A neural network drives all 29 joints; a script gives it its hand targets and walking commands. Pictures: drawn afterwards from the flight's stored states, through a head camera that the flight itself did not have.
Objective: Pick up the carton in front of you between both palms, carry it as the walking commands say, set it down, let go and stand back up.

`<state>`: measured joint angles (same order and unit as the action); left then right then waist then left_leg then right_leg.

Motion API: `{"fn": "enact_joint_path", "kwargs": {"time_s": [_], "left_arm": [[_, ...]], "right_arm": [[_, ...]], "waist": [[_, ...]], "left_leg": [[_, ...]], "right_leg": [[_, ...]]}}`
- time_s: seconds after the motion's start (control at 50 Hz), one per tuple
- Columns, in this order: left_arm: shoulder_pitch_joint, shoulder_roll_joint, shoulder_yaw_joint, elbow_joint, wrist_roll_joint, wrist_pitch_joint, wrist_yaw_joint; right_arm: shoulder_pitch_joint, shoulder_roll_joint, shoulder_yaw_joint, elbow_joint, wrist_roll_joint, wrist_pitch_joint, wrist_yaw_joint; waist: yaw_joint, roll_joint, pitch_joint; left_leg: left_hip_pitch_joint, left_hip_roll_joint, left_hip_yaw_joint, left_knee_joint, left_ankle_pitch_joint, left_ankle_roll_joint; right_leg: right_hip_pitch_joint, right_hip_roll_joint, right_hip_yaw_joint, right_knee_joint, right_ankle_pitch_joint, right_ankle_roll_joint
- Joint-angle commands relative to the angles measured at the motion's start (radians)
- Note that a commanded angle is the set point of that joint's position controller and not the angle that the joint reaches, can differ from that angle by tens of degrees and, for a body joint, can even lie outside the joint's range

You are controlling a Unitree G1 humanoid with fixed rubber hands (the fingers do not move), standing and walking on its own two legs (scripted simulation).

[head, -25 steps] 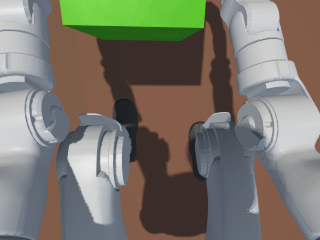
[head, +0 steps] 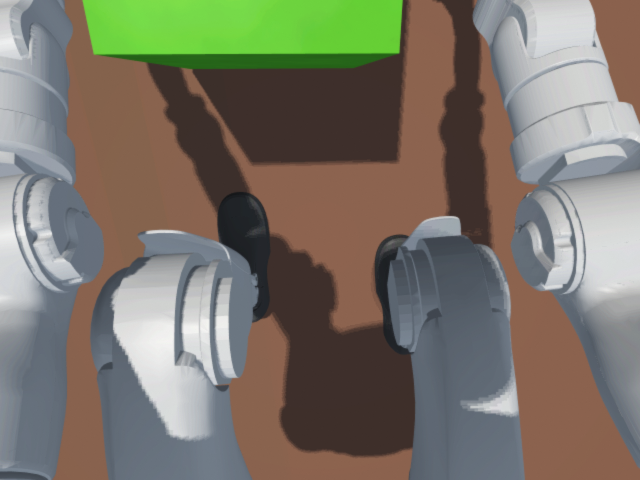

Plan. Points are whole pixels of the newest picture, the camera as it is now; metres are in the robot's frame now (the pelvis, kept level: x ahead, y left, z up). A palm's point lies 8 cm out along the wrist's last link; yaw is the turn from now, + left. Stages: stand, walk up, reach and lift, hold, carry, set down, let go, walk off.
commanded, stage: set down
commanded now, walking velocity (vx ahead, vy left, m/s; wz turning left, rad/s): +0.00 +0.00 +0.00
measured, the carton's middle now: out of the picture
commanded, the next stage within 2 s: let go in 1.14 s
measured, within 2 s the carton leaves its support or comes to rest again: neither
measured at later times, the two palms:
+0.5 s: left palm out of the picture +0.54 +0.29 -0.04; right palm out of the picture +0.58 -0.09 -0.04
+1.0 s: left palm out of the picture +0.54 +0.30 +0.10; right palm out of the picture +0.58 -0.09 +0.11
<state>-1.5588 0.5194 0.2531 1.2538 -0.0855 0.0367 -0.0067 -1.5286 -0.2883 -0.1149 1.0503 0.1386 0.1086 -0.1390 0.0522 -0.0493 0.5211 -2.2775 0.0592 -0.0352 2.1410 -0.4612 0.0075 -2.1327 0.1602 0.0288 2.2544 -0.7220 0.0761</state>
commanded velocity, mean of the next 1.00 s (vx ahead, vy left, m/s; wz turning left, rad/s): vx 0.00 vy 0.00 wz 0.00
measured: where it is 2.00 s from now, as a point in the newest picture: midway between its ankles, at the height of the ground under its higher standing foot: (326, 296)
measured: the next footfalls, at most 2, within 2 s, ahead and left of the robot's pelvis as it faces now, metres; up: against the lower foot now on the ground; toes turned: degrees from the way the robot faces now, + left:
none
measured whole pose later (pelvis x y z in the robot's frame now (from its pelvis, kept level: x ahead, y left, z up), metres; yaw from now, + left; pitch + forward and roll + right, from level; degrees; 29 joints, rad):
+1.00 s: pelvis +0.02 +0.01 +0.20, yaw +2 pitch +47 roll -5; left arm -1.29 0.40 0.31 0.92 0.02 0.23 -0.05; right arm -1.23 -0.21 -0.29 0.79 0.04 0.24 -0.12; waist 0.03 -0.02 -0.01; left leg -1.90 0.00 -0.04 1.39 -0.32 0.01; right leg -1.76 0.07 0.02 1.46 -0.52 0.05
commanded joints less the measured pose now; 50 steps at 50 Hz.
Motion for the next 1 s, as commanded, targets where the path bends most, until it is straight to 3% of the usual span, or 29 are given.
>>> {"fn": "enact_joint_path", "kwargs": {"time_s": [0.0, 0.08, 0.2, 0.26, 0.36, 0.46, 0.56, 0.7, 0.82, 0.98], "left_arm": [[-0.293, 0.172, -0.051, -0.111, -0.073, -0.035, 0.005], [-0.273, 0.192, -0.062, -0.137, -0.097, -0.013, -0.002], [-0.289, 0.203, -0.055, -0.27, -0.083, 0.052, 0.001], [-0.268, 0.167, -0.044, -0.274, -0.051, 0.093, 0.0], [-0.2, 0.085, -0.014, -0.227, 0.013, 0.104, -0.012], [-0.158, 0.068, 0.016, -0.245, 0.051, 0.1, -0.011], [-0.139, 0.079, 0.036, -0.324, 0.065, 0.119, -0.008], [-0.094, 0.068, 0.032, -0.442, 0.051, 0.167, -0.017], [-0.036, 0.037, 0.037, -0.462, 0.065, 0.182, -0.031], [0.023, 0.006, 0.077, -0.436, 0.117, 0.163, -0.046]], "right_arm": [[-0.282, -0.057, 0.082, -0.133, 0.089, -0.026, -0.001], [-0.273, -0.082, 0.081, -0.191, 0.106, -0.006, -0.015], [-0.263, -0.098, 0.004, -0.311, 0.05, 0.052, -0.064], [-0.223, -0.085, -0.049, -0.283, 0.007, 0.088, -0.07], [-0.146, -0.04, -0.129, -0.195, -0.064, 0.094, -0.039], [-0.125, -0.028, -0.153, -0.204, -0.088, 0.083, -0.02], [-0.111, -0.034, -0.141, -0.274, -0.076, 0.092, -0.017], [-0.05, -0.055, -0.14, -0.376, -0.066, 0.12, -0.018], [0.016, -0.045, -0.159, -0.387, -0.079, 0.125, -0.002], [0.077, -0.013, -0.186, -0.364, -0.115, 0.107, 0.024]], "waist": [[0.103, -0.007, -1.279], [0.106, 0.01, -1.422], [0.066, 0.062, -1.648], [0.04, 0.095, -1.564], [0.01, 0.116, -1.374], [0.02, 0.101, -1.412], [0.033, 0.098, -1.553], [0.011, 0.119, -1.71], [-0.004, 0.131, -1.683], [-0.001, 0.105, -1.61]], "left_leg": [[0.943, -0.026, 0.01, -0.029, 0.515, 0.023], [1.006, -0.024, 0.029, -0.041, 0.506, 0.016], [1.135, -0.047, 0.076, -0.116, 0.445, -0.001], [1.084, -0.057, 0.085, -0.181, 0.356, -0.007], [0.946, -0.061, 0.072, -0.277, 0.271, -0.02], [0.964, -0.071, 0.067, -0.356, 0.293, -0.021], [1.11, -0.083, 0.071, -0.429, 0.365, -0.019], [1.363, -0.1, 0.06, -0.539, 0.511, -0.017], [1.456, -0.102, 0.04, -0.653, 0.563, -0.017], [1.493, -0.103, 0.032, -0.825, 0.552, -0.013]], "right_leg": [[0.24, -0.068, -0.072, -0.222, 0.397, 0.014], [0.293, -0.065, -0.092, -0.241, 0.379, 0.006], [0.388, -0.035, -0.127, -0.331, 0.332, -0.012], [0.345, -0.027, -0.134, -0.395, 0.258, -0.024], [0.253, -0.029, -0.127, -0.47, 0.204, -0.026], [0.271, -0.025, -0.126, -0.534, 0.23, -0.02], [0.317, -0.02, -0.136, -0.607, 0.262, -0.016], [0.355, -0.018, -0.146, -0.73, 0.325, -0.015], [0.372, -0.026, -0.136, -0.852, 0.349, -0.013], [0.494, -0.038, -0.117, -1.024, 0.381, -0.006]]}}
